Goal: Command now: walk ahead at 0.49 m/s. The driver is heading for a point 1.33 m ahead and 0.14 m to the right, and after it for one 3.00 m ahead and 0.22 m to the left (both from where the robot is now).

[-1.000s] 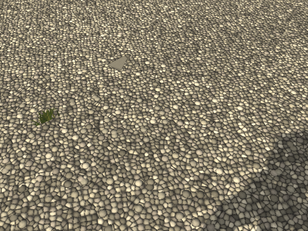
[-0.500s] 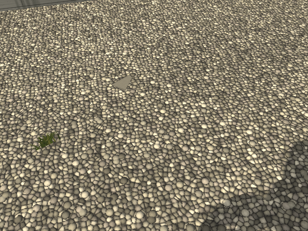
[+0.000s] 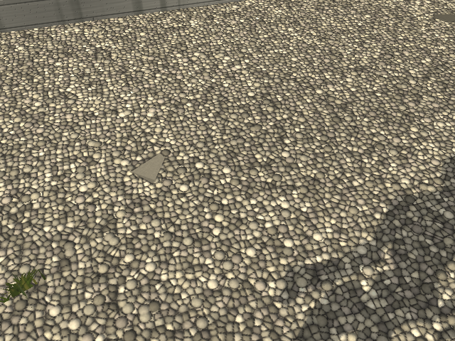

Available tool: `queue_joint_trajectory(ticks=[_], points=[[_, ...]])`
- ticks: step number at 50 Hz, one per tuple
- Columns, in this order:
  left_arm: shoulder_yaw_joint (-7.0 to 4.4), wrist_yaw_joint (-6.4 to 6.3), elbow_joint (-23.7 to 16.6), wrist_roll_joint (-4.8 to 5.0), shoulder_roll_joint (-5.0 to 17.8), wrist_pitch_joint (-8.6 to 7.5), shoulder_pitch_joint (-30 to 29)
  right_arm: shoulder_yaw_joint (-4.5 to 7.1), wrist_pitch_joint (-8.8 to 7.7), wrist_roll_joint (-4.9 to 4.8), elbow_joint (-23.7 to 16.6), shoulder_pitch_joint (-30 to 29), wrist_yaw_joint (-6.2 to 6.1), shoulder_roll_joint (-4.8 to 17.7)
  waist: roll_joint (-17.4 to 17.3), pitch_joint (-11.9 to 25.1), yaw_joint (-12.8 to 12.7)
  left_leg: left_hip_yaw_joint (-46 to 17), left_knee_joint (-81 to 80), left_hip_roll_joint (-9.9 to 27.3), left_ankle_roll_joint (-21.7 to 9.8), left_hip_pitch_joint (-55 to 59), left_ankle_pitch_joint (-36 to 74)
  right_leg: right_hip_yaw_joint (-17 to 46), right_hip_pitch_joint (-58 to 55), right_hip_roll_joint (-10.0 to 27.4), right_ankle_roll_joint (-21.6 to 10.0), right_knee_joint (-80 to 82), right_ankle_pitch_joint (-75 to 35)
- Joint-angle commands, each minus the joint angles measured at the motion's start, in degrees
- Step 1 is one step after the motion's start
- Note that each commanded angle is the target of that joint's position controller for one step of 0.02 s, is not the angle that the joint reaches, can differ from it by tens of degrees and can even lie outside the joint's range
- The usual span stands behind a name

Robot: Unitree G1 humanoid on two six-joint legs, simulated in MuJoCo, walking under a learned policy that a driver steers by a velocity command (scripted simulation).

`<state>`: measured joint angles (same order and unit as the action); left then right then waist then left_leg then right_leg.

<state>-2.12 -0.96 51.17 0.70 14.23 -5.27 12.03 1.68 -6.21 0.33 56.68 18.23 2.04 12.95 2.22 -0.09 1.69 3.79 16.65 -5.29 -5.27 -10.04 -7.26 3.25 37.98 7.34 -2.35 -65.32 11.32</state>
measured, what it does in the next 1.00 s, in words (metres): walks ahead: right foot, then left foot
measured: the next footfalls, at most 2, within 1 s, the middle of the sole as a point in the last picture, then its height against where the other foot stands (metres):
right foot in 0.30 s outside the picture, level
left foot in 0.86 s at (206, 299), level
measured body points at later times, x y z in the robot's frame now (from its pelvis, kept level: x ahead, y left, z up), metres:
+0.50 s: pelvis +0.28 -0.08 +0.00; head +0.29 -0.10 +0.45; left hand +0.33 +0.18 -0.12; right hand +0.37 -0.35 -0.14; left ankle +0.28 +0.08 -0.66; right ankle +0.30 -0.16 -0.74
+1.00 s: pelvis +0.55 -0.01 -0.01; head +0.58 +0.00 +0.44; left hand +0.59 +0.25 -0.15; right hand +0.67 -0.28 -0.13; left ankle +0.61 +0.07 -0.74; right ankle +0.46 -0.16 -0.65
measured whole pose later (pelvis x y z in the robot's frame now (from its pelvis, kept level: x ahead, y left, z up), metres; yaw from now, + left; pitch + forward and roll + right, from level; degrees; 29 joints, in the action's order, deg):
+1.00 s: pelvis +0.55 -0.01 -0.01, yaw +1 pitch +1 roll +0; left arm -2.9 -0.2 55.2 1.4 14.6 -5.6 17.0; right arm 3.1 -5.7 -0.1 51.7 10.0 1.9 13.9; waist 1.6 -1.4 0.0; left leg 3.7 26.6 -1.9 -3.8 -19.7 -8.6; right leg 1.5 24.4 3.0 -2.8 -68.2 20.3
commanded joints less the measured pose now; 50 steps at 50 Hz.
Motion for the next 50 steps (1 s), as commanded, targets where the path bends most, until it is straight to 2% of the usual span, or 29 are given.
queue_joint_trajectory(ticks=[1,5,10,12,13,14,15,16,17,18,19,20,21,23,26,28,32,37,40,41,42,43,44,45,46,47,48,49,50], points=[[-0.79,-0.40,-2.4,-0.73,2.6,0.19,2.0,1.17,-1.04,-0.05,-3.1,-2.3,-1.12,7.5,-4.4,-3.2,-2.7,-11.8,-11.9,15.9,-9.8,-6.2,3.9,0.1,1.2,2.4,1.6,7.9,-9.2],[-0.39,0.35,-4.9,-0.19,1.7,-0.50,-7.3,1.44,-0.28,-0.98,-2.1,2.3,-2.01,9.1,-4.4,-3.1,0.7,-9.2,-10.9,15.1,-7.3,-0.9,4.8,-2.1,-0.4,-0.2,2.0,24.6,-17.5],[-0.15,2.11,-7.7,0.56,2.4,-1.01,-14.3,1.80,0.93,-1.53,-0.3,6.5,-2.18,9.7,-5.1,-4.7,2.8,-10.2,-6.9,18.7,-6.5,8.3,3.3,-2.4,-0.3,-1.8,1.0,33.3,-12.5],[-0.53,2.70,-8.1,0.58,3.7,-1.52,-13.1,2.15,1.53,-1.57,-0.2,6.1,-2.31,10.4,-5.9,-4.0,1.3,-11.0,-3.8,20.1,-5.6,10.9,6.1,-2.9,-3.5,-2.8,-0.6,35.7,-7.8],[-1.06,2.79,-7.5,0.53,4.7,-1.76,-10.1,2.26,1.85,-1.54,-0.4,5.0,-2.33,10.8,-6.5,-2.4,-0.7,-10.5,-0.3,19.8,-4.8,11.0,12.6,-4.1,-8.4,-4.1,-1.6,36.9,-6.1],[-2.24,2.64,-5.4,0.42,6.7,-1.91,-3.1,1.99,2.17,-1.29,-0.7,3.9,-2.32,10.2,-6.1,1.6,-4.4,-8.3,8.0,17.2,-3.6,10.0,22.1,-5.7,-17.8,-6.1,-3.0,38.1,-5.6],[-3.83,2.20,-2.4,0.13,10.6,-2.03,8.5,1.07,2.18,-0.50,-1.8,3.3,-2.28,8.0,-3.5,9.7,-8.9,-5.1,23.1,13.7,-1.6,2.4,21.4,-1.1,-34.3,-2.0,-5.9,36.5,-7.1],[-5.51,2.04,-0.8,-0.83,17.3,-1.57,16.7,-0.92,1.01,-0.27,-2.8,9.1,-1.76,1.6,10.3,18.4,-8.3,-0.4,47.0,4.3,3.1,-21.9,1.1,23.3,-58.4,12.6,-14.7,39.3,-1.0],[-4.35,2.27,-0.5,-0.70,13.3,-1.47,17.8,-0.85,-0.61,-1.08,-2.1,9.3,-1.47,2.9,13.1,22.4,-8.5,-9.1,56.9,2.2,2.7,-30.9,-24.1,39.3,-61.5,16.3,-17.1,47.6,3.7],[-3.09,2.28,-1.3,-0.41,9.6,-1.61,12.8,0.70,-1.47,-2.64,-3.5,4.2,-1.24,8.7,8.8,14.1,-7.5,-10.8,60.7,5.9,1.3,-35.8,-21.0,31.9,-54.8,14.4,-13.8,48.2,4.2],[-2.32,2.27,-2.7,-0.30,7.5,-1.48,7.0,0.88,-1.63,-2.81,-4.6,0.2,-1.42,9.3,4.8,9.0,-5.8,-9.0,59.1,9.3,0.9,-35.0,-15.4,23.2,-46.3,12.2,-11.9,49.1,-0.1],[-1.70,2.58,-3.3,-0.49,5.7,-1.40,2.9,1.10,-1.29,-1.99,-4.9,-1.9,-1.79,8.6,1.2,5.1,-4.1,-7.9,55.4,11.3,1.1,-32.6,-11.1,17.4,-38.5,9.6,-10.9,51.4,-4.3],[-1.27,2.82,-3.4,-0.82,4.3,-1.55,1.1,1.44,-0.47,-1.42,-4.9,-1.5,-2.07,7.8,1.9,3.3,-2.2,-8.1,51.8,13.0,1.4,-29.1,-8.2,13.0,-33.4,7.4,-9.8,53.4,-6.7],[-1.26,3.10,-2.1,-0.98,4.0,-1.79,1.9,1.29,1.06,-1.24,-4.1,0.7,-2.18,5.1,2.5,2.1,-0.6,-7.2,49.2,13.4,2.1,-25.4,-5.6,8.6,-28.9,5.3,-10.1,56.1,-10.8],[-1.88,2.33,-0.2,-1.04,6.3,-1.88,5.1,1.65,1.74,-0.78,-5.8,-3.3,-2.44,5.2,0.9,-0.2,-0.6,-6.9,42.9,13.8,3.4,-30.2,0.2,5.0,-29.5,5.1,-10.9,57.6,-17.7],[-1.86,1.65,0.6,-0.90,6.4,-1.42,7.0,1.71,1.63,-0.56,-7.3,-7.9,-2.36,4.8,0.8,-1.0,-1.6,-6.7,36.2,13.7,4.1,-32.6,5.3,3.4,-31.1,4.8,-10.4,58.1,-18.6],[-1.91,0.87,2.0,-0.36,7.3,-0.95,10.0,1.29,1.17,-0.90,-9.5,-16.0,-1.69,3.6,1.1,-2.9,-4.0,-4.7,23.0,11.7,4.1,-30.3,13.6,0.4,-32.4,3.6,-8.9,59.3,-14.9],[-2.32,0.45,4.6,0.16,7.7,0.11,14.1,0.96,0.55,-1.49,-12.3,-23.2,-0.27,3.9,1.2,-5.6,-5.8,-4.5,15.5,10.5,2.7,-31.9,10.7,0.7,-40.8,6.8,-8.6,56.7,-14.4],[-2.87,0.09,4.9,0.33,8.7,0.86,12.9,1.39,-0.06,-1.55,-12.8,-21.9,0.57,5.3,2.1,-4.2,-3.8,-3.4,13.1,9.0,0.7,-26.9,4.6,0.6,-44.0,8.2,-7.3,52.2,-22.1],[-3.03,0.06,4.7,0.27,9.3,1.09,11.7,2.02,-0.20,-1.50,-12.0,-18.6,0.54,6.6,3.0,-1.9,-1.7,-1.8,12.7,7.2,-0.2,-20.9,3.1,0.0,-43.8,7.7,-6.7,48.5,-31.0],[-2.87,0.08,4.4,0.13,9.0,1.43,10.4,3.18,-0.23,-1.38,-9.8,-11.3,0.31,8.4,3.0,2.3,2.1,0.0,11.9,5.0,-1.5,-10.7,3.3,-1.9,-42.1,5.4,-5.5,40.1,-39.5],[-2.19,0.12,3.6,-0.37,7.5,1.52,9.9,4.64,-0.16,-1.19,-6.7,-0.6,-0.17,11.6,1.1,9.3,6.3,-3.2,13.6,7.7,-3.8,5.7,4.9,-4.1,-33.9,2.2,-3.6,26.7,-36.1],[-0.54,0.63,2.5,-1.04,2.1,0.68,15.5,6.03,0.14,0.09,-5.3,8.0,-0.69,17.6,-11.1,18.8,5.5,-26.4,12.4,22.9,-11.6,29.0,1.1,-6.3,-12.3,-5.8,0.1,3.5,-12.1],[0.21,1.12,3.4,-0.11,0.3,-0.92,17.0,5.16,0.40,-0.51,-4.8,8.7,-0.46,15.3,-18.3,24.4,4.8,-47.0,1.8,28.9,-16.3,35.2,-5.7,0.8,-0.5,-11.3,1.0,-9.0,20.8],[-1.29,1.38,2.4,1.45,6.1,-2.04,12.0,4.02,0.24,-1.09,-5.3,4.3,-0.42,11.6,-13.5,16.2,4.7,-41.0,0.6,26.7,-12.9,28.6,-9.2,4.0,5.4,-7.3,-0.3,-13.8,19.2],[-1.55,1.27,0.8,2.04,7.4,-2.49,7.0,3.32,0.24,-1.06,-6.7,-0.9,-0.56,9.2,-9.6,9.7,3.3,-31.9,-0.3,24.6,-10.4,19.6,-6.9,2.1,6.0,-4.0,-1.2,-12.4,13.9],[-1.78,0.81,0.4,1.43,7.0,-2.25,4.6,2.70,0.13,-0.63,-7.3,-5.2,-0.33,7.4,-5.2,5.1,1.2,-25.4,-2.4,22.2,-9.0,10.1,-2.2,0.8,3.3,-1.4,-1.0,-8.4,8.9],[-2.31,0.36,0.5,0.62,6.5,-1.47,4.7,2.16,-0.15,-0.10,-7.4,-7.4,-0.13,5.6,-5.5,3.1,-0.8,-20.9,-4.3,19.8,-7.7,4.1,0.7,1.0,-0.3,0.5,-1.1,-4.5,6.0],[-2.26,0.26,0.8,0.41,5.0,-0.57,6.3,1.96,-0.23,0.22,-7.0,-7.7,0.07,5.1,-6.7,2.5,-2.2,-18.4,-6.1,18.6,-7.5,0.6,1.7,1.1,-3.5,1.2,-0.9,-2.7,4.3]])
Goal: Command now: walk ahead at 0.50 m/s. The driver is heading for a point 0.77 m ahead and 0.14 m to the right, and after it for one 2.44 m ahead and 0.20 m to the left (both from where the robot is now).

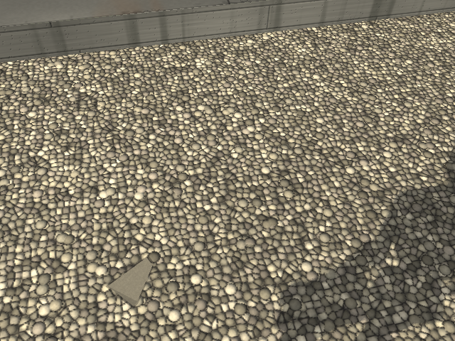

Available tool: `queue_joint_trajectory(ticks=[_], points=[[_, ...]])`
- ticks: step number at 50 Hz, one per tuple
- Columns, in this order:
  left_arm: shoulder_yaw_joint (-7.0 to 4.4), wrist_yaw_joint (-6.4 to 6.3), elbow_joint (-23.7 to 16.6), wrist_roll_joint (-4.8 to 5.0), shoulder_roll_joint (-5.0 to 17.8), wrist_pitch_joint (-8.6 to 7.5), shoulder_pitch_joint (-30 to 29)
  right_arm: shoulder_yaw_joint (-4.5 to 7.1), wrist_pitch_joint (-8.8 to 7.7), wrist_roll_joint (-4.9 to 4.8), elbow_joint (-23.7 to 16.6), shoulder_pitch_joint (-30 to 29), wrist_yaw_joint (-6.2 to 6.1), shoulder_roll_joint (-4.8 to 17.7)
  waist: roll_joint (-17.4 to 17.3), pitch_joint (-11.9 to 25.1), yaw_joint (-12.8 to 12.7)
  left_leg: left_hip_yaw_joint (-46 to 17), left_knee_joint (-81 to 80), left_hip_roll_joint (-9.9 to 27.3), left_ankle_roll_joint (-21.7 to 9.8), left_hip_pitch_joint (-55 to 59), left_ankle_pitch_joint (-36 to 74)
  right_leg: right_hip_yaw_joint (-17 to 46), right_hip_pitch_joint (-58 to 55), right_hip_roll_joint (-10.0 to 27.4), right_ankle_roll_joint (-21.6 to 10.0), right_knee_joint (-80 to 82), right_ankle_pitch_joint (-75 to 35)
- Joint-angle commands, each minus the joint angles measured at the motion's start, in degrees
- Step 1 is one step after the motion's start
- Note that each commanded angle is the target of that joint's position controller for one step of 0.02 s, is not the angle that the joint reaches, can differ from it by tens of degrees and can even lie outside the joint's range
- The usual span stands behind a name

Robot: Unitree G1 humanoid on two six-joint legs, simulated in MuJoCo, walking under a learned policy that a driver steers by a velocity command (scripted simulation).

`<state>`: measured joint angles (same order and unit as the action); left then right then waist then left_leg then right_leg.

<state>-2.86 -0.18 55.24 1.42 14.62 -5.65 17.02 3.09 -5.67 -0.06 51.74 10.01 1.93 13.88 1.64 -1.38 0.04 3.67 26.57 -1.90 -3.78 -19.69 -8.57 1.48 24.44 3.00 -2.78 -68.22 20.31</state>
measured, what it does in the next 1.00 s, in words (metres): walks ahead: right foot, then left foot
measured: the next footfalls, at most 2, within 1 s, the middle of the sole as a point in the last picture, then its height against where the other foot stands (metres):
right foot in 0.42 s outside the picture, level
left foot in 0.98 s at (200, 263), level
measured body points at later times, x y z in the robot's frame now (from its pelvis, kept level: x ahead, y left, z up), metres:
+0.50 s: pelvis +0.28 -0.06 -0.01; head +0.31 -0.06 +0.44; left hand +0.45 +0.19 -0.12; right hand +0.26 -0.32 -0.16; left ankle +0.10 +0.08 -0.66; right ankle +0.37 -0.15 -0.74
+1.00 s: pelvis +0.55 -0.02 -0.01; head +0.58 +0.00 +0.43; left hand +0.51 +0.25 -0.16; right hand +0.76 -0.25 -0.11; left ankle +0.68 +0.09 -0.74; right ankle +0.38 -0.15 -0.73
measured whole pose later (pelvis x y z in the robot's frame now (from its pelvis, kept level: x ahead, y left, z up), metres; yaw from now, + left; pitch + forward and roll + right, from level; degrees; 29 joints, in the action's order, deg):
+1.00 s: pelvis +0.55 -0.02 -0.01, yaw +0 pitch +2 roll -2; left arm -3.9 -0.6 58.8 0.8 14.6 -3.2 22.9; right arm 3.1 -5.6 -0.8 49.4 0.2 2.0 13.1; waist -0.2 -1.0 -3.2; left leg 2.2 29.7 1.7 -3.2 -28.6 -3.4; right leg -2.6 -2.6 0.6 0.1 -23.6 26.0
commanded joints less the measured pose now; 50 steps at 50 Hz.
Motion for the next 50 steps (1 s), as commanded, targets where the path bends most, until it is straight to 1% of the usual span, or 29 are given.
queue_joint_trajectory(ticks=[1,2,4,6,10,14,16,18,19,20,21,22,23,24,25,26,27,28,29,30,33,35,39,43,45,47,48,49,50], points=[[-1.40,-0.61,-2.9,-0.43,3.2,0.50,2.3,0.67,-0.92,0.54,-1.4,1.3,0.21,4.4,-6.3,3.3,-1.1,-16.6,-17.3,14.6,-9.4,8.4,4.7,2.4,8.8,5.7,-0.2,1.6,-5.5],[-1.42,-0.70,-3.1,-0.53,2.7,0.95,2.2,0.85,-1.07,0.44,-0.7,2.4,0.02,5.2,-6.0,2.5,-1.4,-15.0,-18.3,14.4,-10.0,7.4,6.7,2.0,9.2,5.9,0.2,3.1,-6.7],[-1.73,-0.91,-4.6,-0.91,3.3,1.30,-1.6,1.26,-1.14,0.46,0.2,4.4,-0.71,7.1,-4.8,0.8,-1.1,-13.1,-19.6,14.4,-10.4,8.1,9.8,1.9,13.3,6.3,1.3,8.2,-11.5],[-1.84,-0.83,-6.0,-1.23,3.3,1.21,-6.0,1.28,-0.77,0.28,1.0,6.5,-1.45,7.4,-4.3,0.0,0.0,-11.6,-19.9,14.1,-9.8,10.4,11.8,1.6,16.6,6.2,2.1,14.6,-17.4],[-1.25,0.00,-8.1,-0.93,1.8,0.70,-13.8,1.16,-0.27,-0.29,2.3,9.9,-2.13,7.9,-4.7,-1.4,2.4,-7.8,-20.4,12.4,-7.7,12.5,10.9,-0.4,15.0,4.1,2.1,28.0,-26.7],[-0.69,1.15,-10.3,-0.38,1.8,0.32,-20.4,1.36,0.48,-0.70,4.4,14.0,-2.27,8.4,-4.6,-3.5,4.6,-7.8,-18.6,14.4,-7.7,19.1,10.0,-1.2,16.1,2.6,1.7,34.9,-25.4],[-0.55,1.92,-11.6,-0.21,2.1,-0.07,-22.5,1.65,1.09,-0.82,5.2,15.0,-2.48,8.7,-4.9,-4.1,4.7,-8.3,-16.4,16.2,-7.4,23.0,11.9,-1.1,16.8,2.2,0.8,37.1,-22.1],[-0.79,2.49,-11.9,-0.12,3.2,-0.46,-21.4,2.02,1.58,-0.97,5.4,14.3,-2.70,9.4,-5.8,-3.1,3.2,-8.4,-13.4,17.4,-6.5,25.2,17.2,-1.7,13.6,1.2,-0.7,38.8,-17.9],[-1.27,2.54,-11.3,-0.16,4.3,-0.61,-18.7,2.20,1.77,-0.99,5.2,13.2,-2.75,9.9,-6.6,-1.4,1.4,-8.0,-10.5,17.2,-5.8,25.3,24.6,-2.8,8.6,-0.2,-1.6,39.4,-16.2],[-2.19,2.41,-9.7,-0.34,5.9,-0.69,-12.9,2.22,2.03,-1.06,4.9,11.6,-2.76,10.0,-7.0,2.1,-2.0,-6.3,-4.1,15.6,-4.8,24.3,34.2,-4.7,-0.2,-2.3,-2.9,40.5,-16.3],[-3.69,2.01,-6.5,-0.54,8.8,-0.67,-2.8,1.65,2.18,-0.78,4.3,10.9,-2.71,8.6,-5.8,8.3,-6.2,-4.0,7.6,12.3,-3.1,19.1,36.0,-4.2,-14.8,-2.3,-4.8,40.0,-18.0],[-4.83,1.34,-4.6,-1.25,13.7,-0.43,7.8,0.67,1.99,0.49,2.8,11.8,-2.71,6.6,2.7,17.5,-8.8,-1.1,27.3,8.0,-0.9,5.7,16.2,10.6,-33.0,10.1,-8.9,39.1,-18.8],[-4.87,1.90,-3.6,-1.36,15.4,-0.36,9.1,-1.35,0.56,-0.22,3.3,18.9,-1.94,-1.1,17.2,23.8,-4.4,-5.2,43.9,-2.2,1.7,-15.5,-23.2,37.8,-48.8,20.7,-17.6,47.6,-8.0],[-3.37,1.91,-4.2,-0.85,9.7,-0.46,7.2,0.14,-0.73,-1.65,3.6,14.5,-1.68,5.9,10.0,19.9,-6.2,-11.3,50.0,1.3,0.6,-21.6,-23.8,37.4,-45.8,18.5,-14.9,50.4,-2.8],[-2.64,1.68,-5.3,-0.77,7.5,-0.56,2.0,0.82,-1.50,-2.63,1.8,8.9,-1.53,8.3,7.1,12.1,-5.4,-9.8,49.9,4.1,-0.3,-24.2,-18.3,28.4,-37.9,16.7,-12.3,51.3,-6.1],[-2.14,1.74,-6.2,-1.10,6.4,-0.57,-2.6,0.86,-1.56,-2.36,1.4,6.3,-1.95,7.9,1.6,8.1,-3.5,-8.3,47.2,7.1,-0.2,-21.6,-12.9,22.1,-29.2,14.7,-11.1,52.9,-12.3],[-1.73,1.94,-6.4,-1.53,4.9,-0.64,-5.0,1.30,-1.15,-1.46,1.3,5.1,-2.30,7.3,0.3,5.0,-1.9,-7.9,43.8,8.7,0.2,-19.2,-10.0,17.4,-22.6,12.6,-10.5,54.7,-16.5],[-1.35,2.06,-6.2,-2.06,3.9,-0.79,-5.7,1.42,-0.36,-1.24,1.5,6.5,-2.30,6.2,1.8,4.6,-0.1,-8.3,41.8,10.1,0.2,-15.7,-8.0,14.5,-18.9,11.2,-10.1,56.4,-18.0],[-1.32,2.15,-5.7,-2.01,3.6,-0.90,-5.3,1.37,0.35,-1.20,1.8,7.5,-2.37,4.9,2.3,4.3,0.7,-8.0,40.0,10.4,0.5,-14.1,-7.2,12.9,-17.0,10.5,-10.3,57.9,-18.7],[-1.42,2.04,-5.1,-1.80,4.2,-1.05,-4.4,1.35,0.92,-1.14,1.9,7.8,-2.47,4.0,2.2,3.5,1.1,-7.6,38.3,10.6,0.9,-14.0,-6.7,11.1,-15.6,10.2,-10.8,59.0,-20.0],[-2.00,1.02,-3.8,-1.76,6.6,-1.00,-1.8,1.62,1.58,-0.47,-0.1,2.3,-2.72,4.3,1.1,0.7,0.5,-7.1,30.6,11.2,2.5,-19.4,0.0,8.2,-15.5,10.2,-11.2,61.4,-22.2],[-1.96,0.42,-3.1,-1.60,6.8,-0.59,-0.1,1.63,1.46,-0.20,-1.2,-1.4,-2.51,4.0,1.2,-0.1,-0.3,-6.8,24.2,10.9,3.2,-21.3,6.1,6.2,-16.7,9.4,-10.4,62.0,-22.6],[-1.96,-0.07,-1.6,-1.01,7.3,-0.26,3.2,1.02,1.02,-0.54,-3.2,-9.0,-1.78,2.8,1.6,-1.8,-2.6,-4.5,12.0,8.6,3.2,-18.8,14.5,2.2,-17.9,7.7,-8.6,62.4,-21.4],[-2.27,-0.23,0.6,-0.60,7.7,0.54,6.8,0.52,0.63,-1.07,-5.3,-14.8,-0.68,3.0,1.8,-3.7,-4.3,-4.1,6.0,7.4,2.4,-19.8,12.5,2.1,-24.4,10.2,-8.4,60.1,-21.3],[-2.63,-0.49,1.3,-0.38,8.2,1.05,6.9,0.55,0.21,-1.20,-6.2,-15.6,0.00,3.7,2.3,-3.9,-3.7,-4.3,4.1,7.0,1.2,-19.3,8.8,2.5,-27.6,12.0,-7.8,57.8,-23.7],[-3.01,-0.68,1.2,-0.28,9.1,1.55,5.4,1.18,-0.16,-1.27,-5.8,-12.4,0.33,5.5,3.5,-1.8,-1.3,-2.9,2.7,5.3,-0.4,-13.0,4.8,2.3,-29.0,12.5,-6.6,53.7,-32.4],[-3.03,-0.72,0.9,-0.21,9.3,1.83,3.9,2.02,-0.26,-1.12,-4.4,-7.3,0.24,6.9,3.9,1.3,1.8,-1.1,1.8,3.3,-1.5,-5.2,4.2,0.8,-28.4,11.2,-5.6,48.0,-41.8],[-2.41,-0.65,0.6,-0.38,7.6,2.06,3.7,3.54,-0.30,-0.87,-1.3,2.4,-0.16,9.6,2.5,7.0,5.9,-1.0,1.8,2.6,-3.1,8.9,5.1,-0.8,-23.6,7.9,-4.1,36.7,-44.9],[-1.30,-0.58,-0.8,-1.49,5.4,2.06,4.5,4.79,-0.30,-0.02,0.7,13.2,-0.83,14.4,-5.1,16.1,8.8,-14.5,2.6,14.4,-6.8,27.5,5.2,-3.3,-10.5,3.6,-1.9,17.4,-27.2]])
Velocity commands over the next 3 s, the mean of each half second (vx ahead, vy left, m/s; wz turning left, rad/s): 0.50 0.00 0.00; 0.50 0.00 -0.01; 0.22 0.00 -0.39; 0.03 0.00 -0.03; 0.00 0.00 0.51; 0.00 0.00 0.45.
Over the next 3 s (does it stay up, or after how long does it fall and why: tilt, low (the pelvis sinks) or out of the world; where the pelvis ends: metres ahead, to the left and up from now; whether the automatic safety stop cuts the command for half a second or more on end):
stays up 0.75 0.03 0.01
